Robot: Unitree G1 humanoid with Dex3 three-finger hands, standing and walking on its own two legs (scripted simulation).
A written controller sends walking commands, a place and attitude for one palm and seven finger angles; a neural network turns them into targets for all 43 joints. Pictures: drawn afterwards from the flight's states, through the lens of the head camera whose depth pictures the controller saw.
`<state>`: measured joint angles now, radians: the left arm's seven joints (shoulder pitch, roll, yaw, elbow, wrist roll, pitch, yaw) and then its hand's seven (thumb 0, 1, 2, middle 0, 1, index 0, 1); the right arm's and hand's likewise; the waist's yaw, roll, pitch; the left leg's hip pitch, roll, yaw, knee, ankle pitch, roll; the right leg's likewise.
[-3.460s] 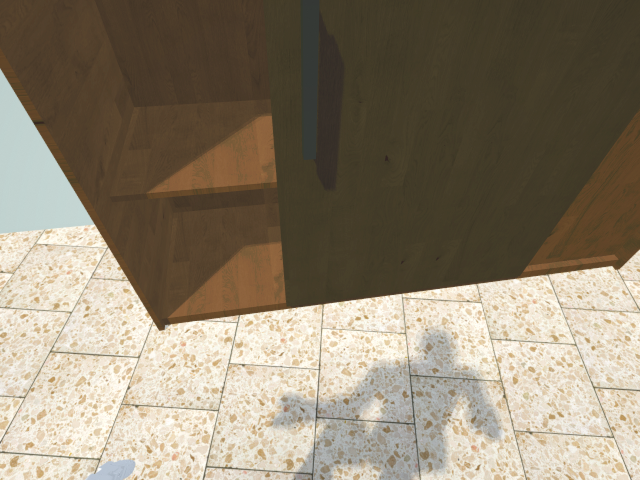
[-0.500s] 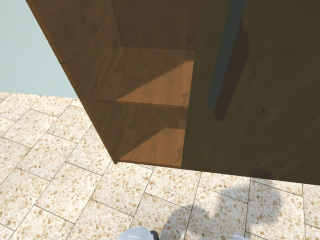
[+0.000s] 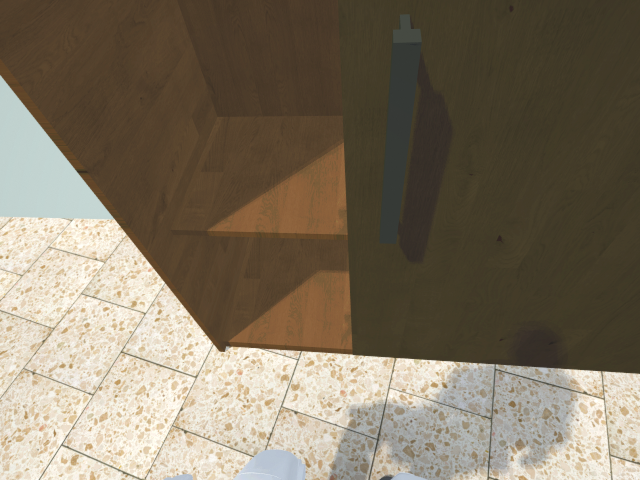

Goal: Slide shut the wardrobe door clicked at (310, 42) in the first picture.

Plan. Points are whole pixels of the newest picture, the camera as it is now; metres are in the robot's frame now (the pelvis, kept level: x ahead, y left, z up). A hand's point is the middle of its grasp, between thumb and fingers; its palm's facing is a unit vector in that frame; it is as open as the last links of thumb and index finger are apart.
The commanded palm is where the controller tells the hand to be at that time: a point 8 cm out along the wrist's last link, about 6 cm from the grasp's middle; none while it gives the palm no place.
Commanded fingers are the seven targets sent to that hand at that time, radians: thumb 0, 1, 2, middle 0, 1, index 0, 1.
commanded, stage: come to a stop and stand still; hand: right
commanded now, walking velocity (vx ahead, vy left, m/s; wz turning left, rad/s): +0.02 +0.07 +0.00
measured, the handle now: (394, 150) +0.49 -0.07 +0.13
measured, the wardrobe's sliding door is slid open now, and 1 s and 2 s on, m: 0.43 0.43 0.43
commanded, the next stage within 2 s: look again from close up in 1.62 s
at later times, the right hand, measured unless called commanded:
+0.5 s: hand out of the picture -0.09 -0.11 -0.17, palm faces +0.06 +0.98 -0.18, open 7.4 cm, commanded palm none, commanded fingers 0.00 -0.90 -0.90 0.20 0.30 0.20 0.30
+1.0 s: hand out of the picture -0.11 -0.10 -0.17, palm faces +0.08 +0.98 -0.16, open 7.4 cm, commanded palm none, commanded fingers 0.00 -0.90 -0.90 0.20 0.30 0.20 0.30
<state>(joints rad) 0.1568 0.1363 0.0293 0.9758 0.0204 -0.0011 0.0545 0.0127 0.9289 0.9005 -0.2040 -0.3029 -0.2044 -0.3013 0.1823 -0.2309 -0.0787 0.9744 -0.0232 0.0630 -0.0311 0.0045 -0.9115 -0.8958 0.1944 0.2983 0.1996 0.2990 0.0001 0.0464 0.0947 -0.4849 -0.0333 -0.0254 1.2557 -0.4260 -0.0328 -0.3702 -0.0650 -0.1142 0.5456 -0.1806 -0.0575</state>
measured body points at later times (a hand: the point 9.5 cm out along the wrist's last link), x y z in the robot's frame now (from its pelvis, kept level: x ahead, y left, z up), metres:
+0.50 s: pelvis -0.06 +0.05 +0.00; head -0.06 +0.06 +0.45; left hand -0.07 +0.28 -0.16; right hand -0.09 -0.16 -0.16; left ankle -0.09 +0.16 -0.73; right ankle -0.05 -0.09 -0.74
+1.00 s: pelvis -0.09 +0.06 +0.01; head -0.08 +0.06 +0.46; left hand -0.10 +0.27 -0.16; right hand -0.11 -0.15 -0.16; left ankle -0.09 +0.16 -0.73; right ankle -0.05 -0.09 -0.73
